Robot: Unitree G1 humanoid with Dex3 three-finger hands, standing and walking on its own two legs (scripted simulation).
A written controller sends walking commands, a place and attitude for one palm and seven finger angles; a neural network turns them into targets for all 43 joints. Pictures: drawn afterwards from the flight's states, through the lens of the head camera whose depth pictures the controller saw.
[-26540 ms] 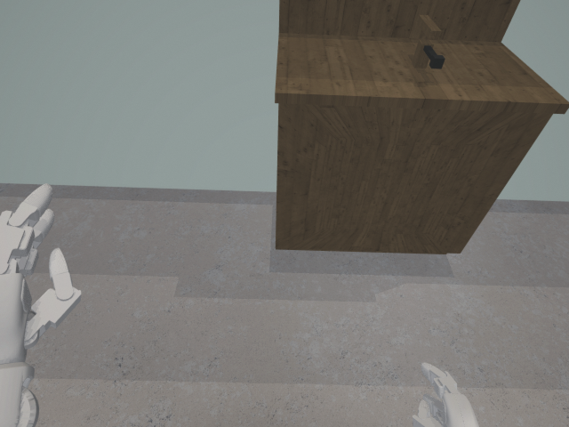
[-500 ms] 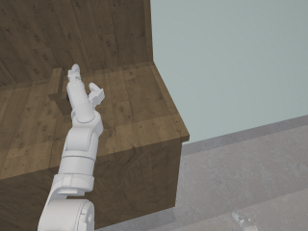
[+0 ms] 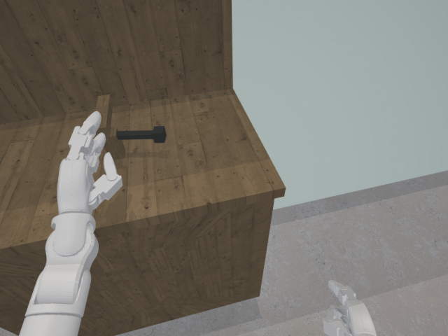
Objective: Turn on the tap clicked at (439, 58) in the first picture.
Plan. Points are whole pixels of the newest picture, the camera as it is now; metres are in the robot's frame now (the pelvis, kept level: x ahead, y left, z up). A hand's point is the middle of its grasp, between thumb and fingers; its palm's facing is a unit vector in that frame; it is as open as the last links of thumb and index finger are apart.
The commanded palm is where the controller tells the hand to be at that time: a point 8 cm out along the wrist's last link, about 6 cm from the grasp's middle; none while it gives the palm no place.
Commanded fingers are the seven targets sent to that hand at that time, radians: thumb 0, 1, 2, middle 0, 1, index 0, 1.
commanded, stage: draw the hand back beside the body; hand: left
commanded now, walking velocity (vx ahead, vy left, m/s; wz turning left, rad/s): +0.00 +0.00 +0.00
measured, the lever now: (159, 134) +0.51 +0.21 +0.09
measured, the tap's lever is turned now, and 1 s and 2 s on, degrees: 76 76 76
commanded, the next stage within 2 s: step back with the hand held close in 0.82 s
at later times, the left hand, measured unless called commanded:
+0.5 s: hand (67, 221) +0.22 +0.25 +0.16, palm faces +0.42 -0.85 -0.33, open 7.5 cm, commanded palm +0.17 +0.29 +0.17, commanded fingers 0.00 0.90 0.90 -0.20 -0.30 -0.20 -0.30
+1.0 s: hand (67, 230) +0.21 +0.24 +0.16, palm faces +0.44 -0.82 -0.36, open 7.4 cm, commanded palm +0.16 +0.27 +0.17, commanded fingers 0.00 0.90 0.90 -0.20 -0.30 -0.20 -0.30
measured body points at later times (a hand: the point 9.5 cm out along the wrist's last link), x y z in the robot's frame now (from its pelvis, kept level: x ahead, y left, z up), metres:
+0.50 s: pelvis +0.01 +0.01 +0.00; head -0.01 -0.01 +0.45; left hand +0.19 +0.29 +0.18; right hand +0.20 -0.21 -0.09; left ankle -0.02 +0.10 -0.75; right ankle +0.05 -0.09 -0.75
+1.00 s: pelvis +0.00 -0.01 +0.00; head -0.01 -0.04 +0.45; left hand +0.18 +0.28 +0.18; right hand +0.20 -0.22 -0.09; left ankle -0.02 +0.10 -0.75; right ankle +0.05 -0.09 -0.75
